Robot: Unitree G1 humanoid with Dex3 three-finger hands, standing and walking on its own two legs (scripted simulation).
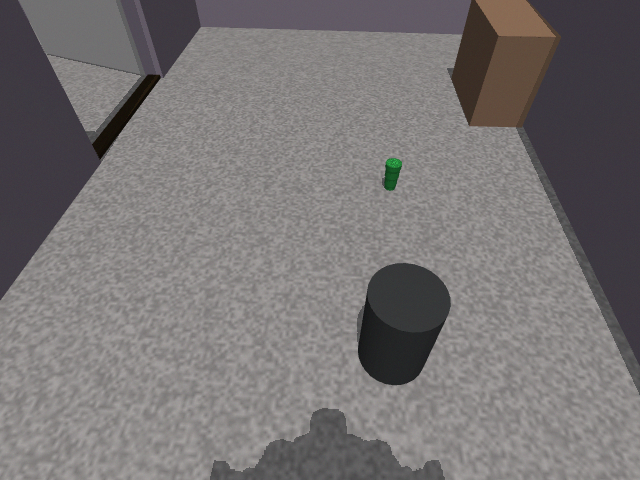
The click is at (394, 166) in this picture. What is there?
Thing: tapered cup
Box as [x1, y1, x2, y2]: [384, 158, 401, 190]
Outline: 395,158 388,159 385,165 386,169 384,186 386,189 389,190 394,188 401,166 401,162
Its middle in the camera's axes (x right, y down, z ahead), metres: +0.35 -0.32 +1.86
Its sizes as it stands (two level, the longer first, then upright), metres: 0.075 0.075 0.147
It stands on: the floor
